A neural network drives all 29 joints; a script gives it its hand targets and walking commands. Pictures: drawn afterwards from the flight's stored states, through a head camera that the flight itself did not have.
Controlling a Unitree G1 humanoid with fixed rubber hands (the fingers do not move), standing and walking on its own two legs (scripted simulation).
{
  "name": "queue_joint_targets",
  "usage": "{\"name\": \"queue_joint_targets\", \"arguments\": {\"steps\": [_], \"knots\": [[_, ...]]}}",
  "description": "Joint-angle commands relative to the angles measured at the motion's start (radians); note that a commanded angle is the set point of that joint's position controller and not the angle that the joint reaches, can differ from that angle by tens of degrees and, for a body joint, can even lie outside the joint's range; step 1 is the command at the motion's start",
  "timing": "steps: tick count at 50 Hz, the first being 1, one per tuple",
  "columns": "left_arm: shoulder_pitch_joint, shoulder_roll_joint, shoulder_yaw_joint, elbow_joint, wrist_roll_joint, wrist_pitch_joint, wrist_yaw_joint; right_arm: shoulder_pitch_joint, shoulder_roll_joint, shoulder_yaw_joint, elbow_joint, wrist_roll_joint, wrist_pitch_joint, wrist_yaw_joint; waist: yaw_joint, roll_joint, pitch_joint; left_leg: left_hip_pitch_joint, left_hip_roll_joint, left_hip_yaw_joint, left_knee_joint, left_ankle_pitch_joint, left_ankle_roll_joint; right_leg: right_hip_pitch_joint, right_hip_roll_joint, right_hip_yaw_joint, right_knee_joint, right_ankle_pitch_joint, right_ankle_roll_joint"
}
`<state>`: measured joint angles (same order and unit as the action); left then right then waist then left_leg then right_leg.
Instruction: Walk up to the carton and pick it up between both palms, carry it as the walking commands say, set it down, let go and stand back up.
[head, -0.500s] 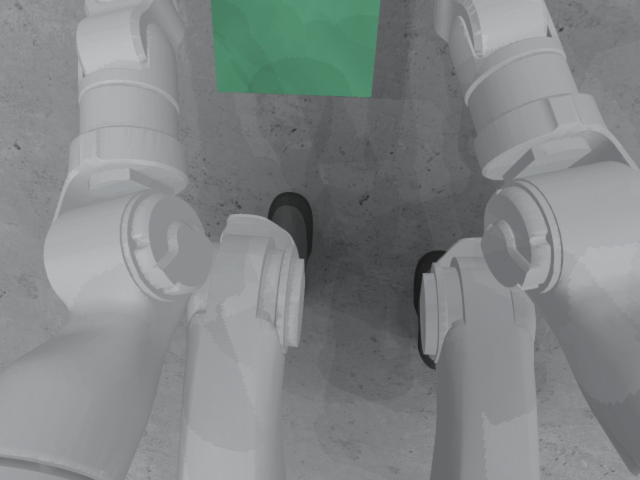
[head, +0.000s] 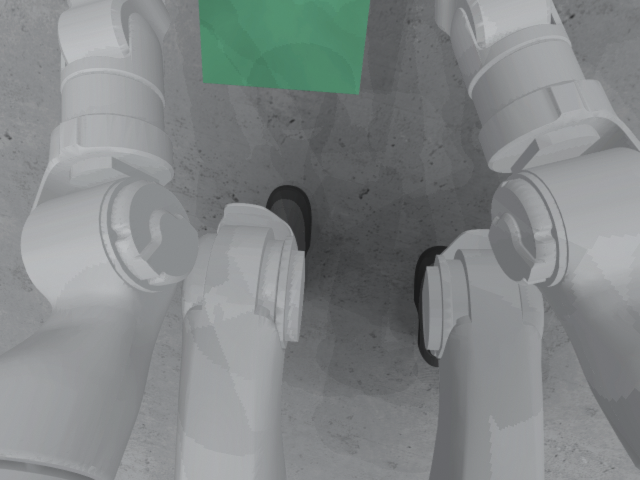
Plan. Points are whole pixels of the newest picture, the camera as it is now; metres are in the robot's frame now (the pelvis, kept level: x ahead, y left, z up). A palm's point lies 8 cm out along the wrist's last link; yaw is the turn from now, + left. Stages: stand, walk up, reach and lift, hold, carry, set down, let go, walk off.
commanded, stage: set down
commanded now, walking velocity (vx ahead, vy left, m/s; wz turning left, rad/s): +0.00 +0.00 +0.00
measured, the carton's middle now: out of the picture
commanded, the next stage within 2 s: none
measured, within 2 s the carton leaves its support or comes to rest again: rests again in 1.40 s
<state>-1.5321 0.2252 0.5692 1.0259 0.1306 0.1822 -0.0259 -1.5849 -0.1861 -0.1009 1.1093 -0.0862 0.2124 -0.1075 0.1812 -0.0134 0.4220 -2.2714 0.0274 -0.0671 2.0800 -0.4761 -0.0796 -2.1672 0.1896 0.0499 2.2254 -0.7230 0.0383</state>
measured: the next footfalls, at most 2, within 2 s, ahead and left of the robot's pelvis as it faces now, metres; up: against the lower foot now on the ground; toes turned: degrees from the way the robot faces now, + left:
none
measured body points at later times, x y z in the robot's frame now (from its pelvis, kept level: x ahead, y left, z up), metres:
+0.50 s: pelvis +0.00 +0.00 +0.00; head +0.39 +0.02 +0.21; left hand +0.54 +0.26 -0.19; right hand +0.57 +0.00 -0.22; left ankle +0.14 +0.15 -0.35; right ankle +0.07 -0.11 -0.35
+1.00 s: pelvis +0.01 +0.01 +0.00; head +0.40 +0.02 +0.20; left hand +0.54 +0.26 -0.20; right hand +0.57 +0.00 -0.23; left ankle +0.14 +0.15 -0.35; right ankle +0.07 -0.11 -0.35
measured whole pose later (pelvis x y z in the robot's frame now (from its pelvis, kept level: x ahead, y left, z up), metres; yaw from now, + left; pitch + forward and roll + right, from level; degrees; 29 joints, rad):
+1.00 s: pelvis +0.01 +0.01 +0.00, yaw +0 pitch +39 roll +2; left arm -1.57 0.25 0.63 1.09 0.15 0.12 -0.04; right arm -1.62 -0.20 -0.12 1.12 -0.11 0.17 -0.03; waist 0.16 0.00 0.45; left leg -2.28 0.04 -0.04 2.10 -0.50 -0.05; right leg -2.17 0.16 0.06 2.24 -0.75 0.04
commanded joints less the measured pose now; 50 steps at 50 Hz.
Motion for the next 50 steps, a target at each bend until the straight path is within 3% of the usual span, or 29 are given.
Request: {"name": "queue_joint_targets", "arguments": {"steps": [1, 26, 50], "knots": [[-0.312, -0.745, -0.207, 0.03, -0.054, 0.006, -0.187, -0.498, 0.699, 0.175, -0.159, 0.049, -0.075, 0.189, 0.072, -0.203, -0.887, 0.587, -0.102, 0.129, -0.014, 0.376, 0.063, 0.205, -0.016, -0.053, -0.261, 0.373, -0.025], [-0.223, -0.66, -0.128, 0.115, -0.001, -0.007, -0.179, -0.413, 0.589, 0.123, -0.093, 0.006, -0.077, 0.196, 0.06, -0.2, -0.753, 0.534, -0.101, 0.107, -0.007, 0.377, 0.079, 0.126, -0.042, -0.044, -0.258, 0.382, -0.025], [-0.171, -0.553, -0.103, 0.163, -0.002, -0.026, -0.159, -0.378, 0.466, 0.113, -0.08, -0.003, -0.083, 0.19, 0.055, -0.2, -0.732, 0.525, -0.095, 0.092, -0.01, 0.387, 0.082, 0.117, -0.061, -0.043, -0.243, 0.39, -0.024]]}}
